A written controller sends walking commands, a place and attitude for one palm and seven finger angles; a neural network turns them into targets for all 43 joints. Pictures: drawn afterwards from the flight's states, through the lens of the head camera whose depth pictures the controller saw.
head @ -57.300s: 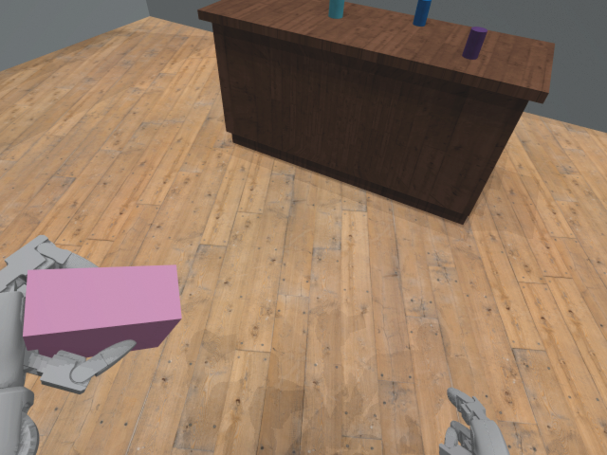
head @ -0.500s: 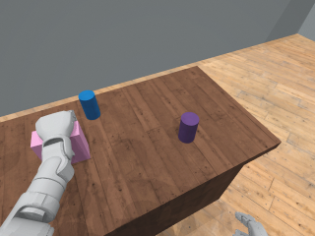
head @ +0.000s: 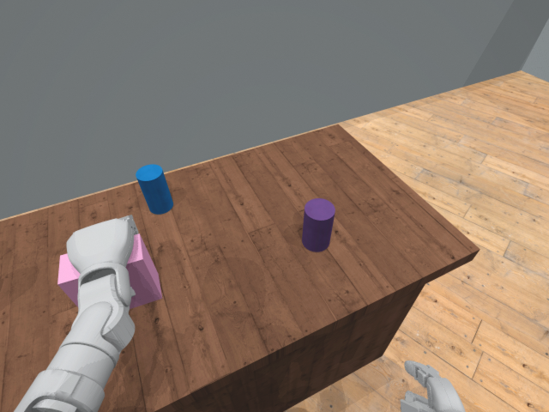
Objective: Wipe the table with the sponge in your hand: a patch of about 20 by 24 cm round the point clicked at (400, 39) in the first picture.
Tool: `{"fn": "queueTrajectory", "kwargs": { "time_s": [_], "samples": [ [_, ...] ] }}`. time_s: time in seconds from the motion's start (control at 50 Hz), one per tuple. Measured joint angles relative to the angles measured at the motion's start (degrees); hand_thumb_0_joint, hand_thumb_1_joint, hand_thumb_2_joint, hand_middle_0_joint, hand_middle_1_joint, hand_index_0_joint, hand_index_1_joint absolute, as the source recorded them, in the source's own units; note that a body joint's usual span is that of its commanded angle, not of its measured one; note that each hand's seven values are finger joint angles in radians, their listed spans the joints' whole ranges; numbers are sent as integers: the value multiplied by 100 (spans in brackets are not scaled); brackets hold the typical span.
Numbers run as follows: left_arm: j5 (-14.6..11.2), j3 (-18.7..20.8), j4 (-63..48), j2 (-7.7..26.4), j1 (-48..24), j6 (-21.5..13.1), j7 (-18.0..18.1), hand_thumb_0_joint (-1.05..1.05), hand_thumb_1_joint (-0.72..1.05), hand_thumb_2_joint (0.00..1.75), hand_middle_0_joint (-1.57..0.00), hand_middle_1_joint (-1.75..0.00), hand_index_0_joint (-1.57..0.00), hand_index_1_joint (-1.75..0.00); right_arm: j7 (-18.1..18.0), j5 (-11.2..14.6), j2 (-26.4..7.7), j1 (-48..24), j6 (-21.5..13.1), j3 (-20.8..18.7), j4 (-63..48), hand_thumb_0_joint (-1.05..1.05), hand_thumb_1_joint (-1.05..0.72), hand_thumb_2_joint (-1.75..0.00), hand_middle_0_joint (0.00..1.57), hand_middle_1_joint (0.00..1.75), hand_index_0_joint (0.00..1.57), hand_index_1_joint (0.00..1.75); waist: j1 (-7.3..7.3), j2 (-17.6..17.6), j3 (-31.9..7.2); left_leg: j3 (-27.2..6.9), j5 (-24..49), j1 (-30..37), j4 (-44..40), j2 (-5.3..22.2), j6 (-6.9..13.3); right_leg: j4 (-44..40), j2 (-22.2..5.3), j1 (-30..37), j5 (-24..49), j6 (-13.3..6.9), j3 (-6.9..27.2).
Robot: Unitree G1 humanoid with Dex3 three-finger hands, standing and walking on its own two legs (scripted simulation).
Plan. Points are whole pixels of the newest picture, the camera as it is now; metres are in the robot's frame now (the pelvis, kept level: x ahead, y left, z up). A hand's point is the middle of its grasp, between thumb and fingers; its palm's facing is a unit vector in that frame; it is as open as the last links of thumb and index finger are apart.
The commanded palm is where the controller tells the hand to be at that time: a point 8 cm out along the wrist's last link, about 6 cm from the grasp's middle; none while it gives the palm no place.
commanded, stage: wipe back along the first lane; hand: left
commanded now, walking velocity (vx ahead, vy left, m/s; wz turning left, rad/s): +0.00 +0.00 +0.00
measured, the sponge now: (118, 284) +0.30 +0.31 -0.01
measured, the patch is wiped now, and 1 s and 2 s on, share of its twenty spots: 1.00 1.00 1.00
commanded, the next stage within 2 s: lift the sponge slowly off the table in 0.98 s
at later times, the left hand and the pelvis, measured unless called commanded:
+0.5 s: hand (121, 294) +0.26 +0.27 +0.04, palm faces +0.01 -0.08 -1.00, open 9.8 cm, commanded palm +0.22 +0.26 +0.08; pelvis +0.00 -0.03 +0.00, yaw -2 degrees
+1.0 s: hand (125, 318) +0.23 +0.24 +0.04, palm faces +0.04 -0.11 -0.99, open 9.8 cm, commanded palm +0.18 +0.23 +0.08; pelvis -0.01 -0.02 +0.00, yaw -2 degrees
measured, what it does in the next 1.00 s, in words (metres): stands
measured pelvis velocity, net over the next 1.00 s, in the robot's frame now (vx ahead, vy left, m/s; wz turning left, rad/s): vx -0.01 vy -0.02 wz -0.04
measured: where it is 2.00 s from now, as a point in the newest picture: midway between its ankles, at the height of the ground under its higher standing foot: outside the picture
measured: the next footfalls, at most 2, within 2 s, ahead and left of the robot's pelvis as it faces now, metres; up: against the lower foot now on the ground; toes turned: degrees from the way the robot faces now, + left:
none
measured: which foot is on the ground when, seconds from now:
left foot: down 0.00-1.00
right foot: down 0.00-1.00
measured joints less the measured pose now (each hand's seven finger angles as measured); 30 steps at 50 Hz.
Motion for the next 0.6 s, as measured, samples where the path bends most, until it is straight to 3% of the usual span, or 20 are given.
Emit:
{"fn": "queueTrajectory", "kwargs": {
  "time_s": [0.6],
  "samples": [
    [-258, 217, -1582, 131, 1698, 52, -62, 1, -46, 106, -68, -144, -72, -141, -118, 30, -118, -337, -157, -38, -80, 1, -90, -90, 20, 30, 20, 30, 48, 58, 119, 128, 0, 464, -157, 234, -215, -17, 224, 340, 53, -206, 142]
  ]
}}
